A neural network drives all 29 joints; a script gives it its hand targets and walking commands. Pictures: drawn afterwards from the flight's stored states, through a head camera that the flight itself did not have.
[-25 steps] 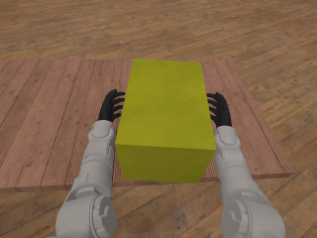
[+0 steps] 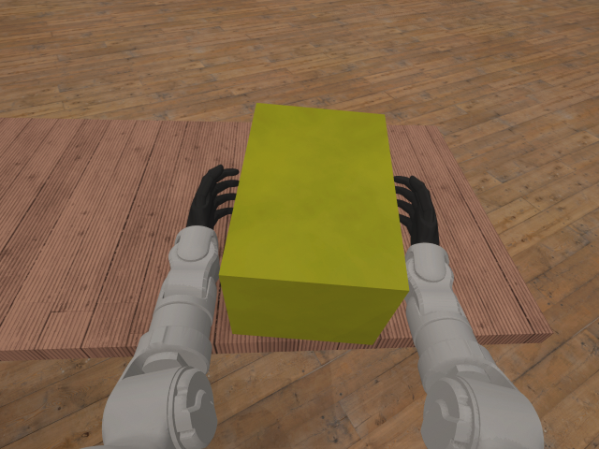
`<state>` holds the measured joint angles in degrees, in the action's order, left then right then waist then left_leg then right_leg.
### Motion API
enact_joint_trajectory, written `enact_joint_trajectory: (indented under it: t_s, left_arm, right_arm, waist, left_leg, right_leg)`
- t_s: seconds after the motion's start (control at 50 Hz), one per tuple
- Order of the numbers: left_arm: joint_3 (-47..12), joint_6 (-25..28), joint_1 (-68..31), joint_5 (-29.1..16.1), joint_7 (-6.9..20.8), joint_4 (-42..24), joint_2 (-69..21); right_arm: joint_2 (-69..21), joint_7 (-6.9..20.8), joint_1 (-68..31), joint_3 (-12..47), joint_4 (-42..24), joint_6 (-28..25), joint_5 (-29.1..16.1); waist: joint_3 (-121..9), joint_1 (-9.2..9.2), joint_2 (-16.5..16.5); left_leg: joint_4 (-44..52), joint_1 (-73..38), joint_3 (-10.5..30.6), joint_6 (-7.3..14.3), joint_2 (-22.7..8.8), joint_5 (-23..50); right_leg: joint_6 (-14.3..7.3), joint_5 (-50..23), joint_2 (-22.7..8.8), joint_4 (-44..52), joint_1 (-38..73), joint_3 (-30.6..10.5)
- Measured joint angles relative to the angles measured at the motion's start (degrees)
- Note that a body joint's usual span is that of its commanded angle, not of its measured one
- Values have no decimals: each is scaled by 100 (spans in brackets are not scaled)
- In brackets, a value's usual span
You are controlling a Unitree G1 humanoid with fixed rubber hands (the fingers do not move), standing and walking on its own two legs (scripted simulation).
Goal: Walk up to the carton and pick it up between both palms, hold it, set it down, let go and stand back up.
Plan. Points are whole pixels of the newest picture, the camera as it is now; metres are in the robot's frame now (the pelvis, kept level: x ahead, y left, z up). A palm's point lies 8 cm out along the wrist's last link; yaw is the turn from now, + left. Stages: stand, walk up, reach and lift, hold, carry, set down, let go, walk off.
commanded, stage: reach and lift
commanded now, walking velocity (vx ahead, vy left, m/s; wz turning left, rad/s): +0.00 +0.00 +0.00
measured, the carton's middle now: (312, 219) +0.45 +0.03 +0.07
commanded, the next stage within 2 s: none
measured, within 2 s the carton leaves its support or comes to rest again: neither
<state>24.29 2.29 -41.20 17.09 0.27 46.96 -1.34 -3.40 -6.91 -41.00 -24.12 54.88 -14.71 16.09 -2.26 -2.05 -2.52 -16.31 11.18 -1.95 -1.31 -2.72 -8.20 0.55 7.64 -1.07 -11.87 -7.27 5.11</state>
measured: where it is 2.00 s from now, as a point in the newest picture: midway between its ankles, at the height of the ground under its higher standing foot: outside the picture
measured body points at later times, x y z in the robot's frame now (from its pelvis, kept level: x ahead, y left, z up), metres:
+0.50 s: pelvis -0.01 +0.00 +0.00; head -0.02 +0.03 +0.45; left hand +0.40 +0.17 +0.13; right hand +0.40 -0.14 +0.13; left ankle +0.00 +0.13 -0.75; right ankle -0.02 -0.12 -0.75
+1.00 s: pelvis -0.03 +0.00 +0.00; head -0.06 +0.03 +0.45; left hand +0.37 +0.17 +0.16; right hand +0.38 -0.14 +0.17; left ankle +0.00 +0.13 -0.75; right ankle -0.02 -0.12 -0.75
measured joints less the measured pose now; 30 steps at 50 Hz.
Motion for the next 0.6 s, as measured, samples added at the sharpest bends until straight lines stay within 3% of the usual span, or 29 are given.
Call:
enact_joint_trajectory:
  t_s: [0.12, 0.24, 0.6]
  left_arm:
    - [104, 2, -190, 209, 9, 59, -18]
    - [66, -430, -235, 278, 39, -133, -17]
    - [-577, -1751, 165, -261, -190, -1317, 88]
  right_arm:
    - [79, -34, -175, -115, 279, -196, 56]
    - [109, -28, -248, -75, 375, -4, -73]
    - [388, -151, -119, 1298, -376, 1129, -1599]
  waist:
    - [59, -14, -81]
    - [149, 12, -150]
    - [119, 318, -89]
  left_leg:
    - [112, -145, -8, -4, 1, 97]
    - [184, -236, -36, -5, 1, 165]
    - [-57, -462, 15, -2, -13, 21]
  right_leg:
    - [-13, -68, 1, 67, 127, 13]
    - [-22, -101, -2, 72, 183, 6]
    - [-16, 6, 6, -67, 480, 51]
